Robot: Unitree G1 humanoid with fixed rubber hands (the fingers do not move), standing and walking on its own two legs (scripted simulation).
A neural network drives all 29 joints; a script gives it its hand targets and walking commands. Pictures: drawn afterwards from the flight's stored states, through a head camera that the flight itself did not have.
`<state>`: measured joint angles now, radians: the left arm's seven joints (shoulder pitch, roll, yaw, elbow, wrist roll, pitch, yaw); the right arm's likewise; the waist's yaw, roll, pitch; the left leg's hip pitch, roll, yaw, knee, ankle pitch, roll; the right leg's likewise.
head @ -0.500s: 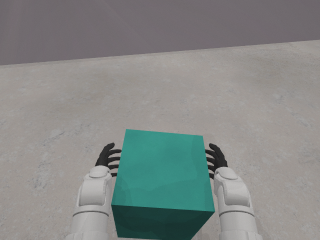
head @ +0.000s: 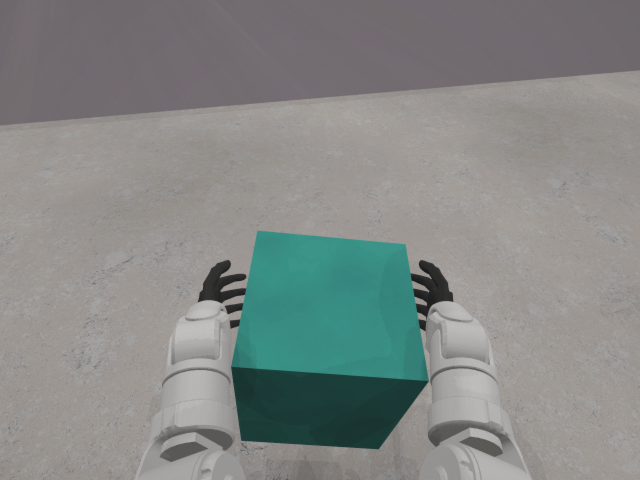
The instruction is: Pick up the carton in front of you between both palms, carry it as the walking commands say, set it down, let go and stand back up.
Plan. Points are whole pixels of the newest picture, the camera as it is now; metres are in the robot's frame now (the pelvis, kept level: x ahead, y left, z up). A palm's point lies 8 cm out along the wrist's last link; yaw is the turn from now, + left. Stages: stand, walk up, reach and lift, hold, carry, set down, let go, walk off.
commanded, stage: set down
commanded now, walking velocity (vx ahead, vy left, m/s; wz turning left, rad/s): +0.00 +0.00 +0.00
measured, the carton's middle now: (321, 345) +0.33 -0.01 -0.02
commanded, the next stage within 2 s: none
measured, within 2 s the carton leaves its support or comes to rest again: neither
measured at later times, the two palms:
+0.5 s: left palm (234, 371) +0.37 +0.14 -0.17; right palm (401, 365) +0.37 -0.16 -0.16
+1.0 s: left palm (239, 388) +0.41 +0.15 -0.32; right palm (380, 386) +0.41 -0.15 -0.31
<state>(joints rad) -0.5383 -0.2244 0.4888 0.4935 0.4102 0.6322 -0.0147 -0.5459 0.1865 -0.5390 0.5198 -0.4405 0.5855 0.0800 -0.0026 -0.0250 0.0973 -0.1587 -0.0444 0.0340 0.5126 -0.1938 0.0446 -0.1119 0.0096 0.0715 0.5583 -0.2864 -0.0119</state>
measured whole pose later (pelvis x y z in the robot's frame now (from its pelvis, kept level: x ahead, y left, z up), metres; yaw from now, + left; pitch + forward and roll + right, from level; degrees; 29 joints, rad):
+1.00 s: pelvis -0.04 -0.02 -0.23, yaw -1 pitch +43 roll -3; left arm -0.88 0.04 0.37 0.70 0.18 0.21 0.01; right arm -0.84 0.11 -0.46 0.62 -0.16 0.17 -0.09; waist 0.00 -0.03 -0.17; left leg -1.92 0.00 -0.01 1.59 -0.43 0.02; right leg -1.84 0.07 -0.01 1.63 -0.55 0.00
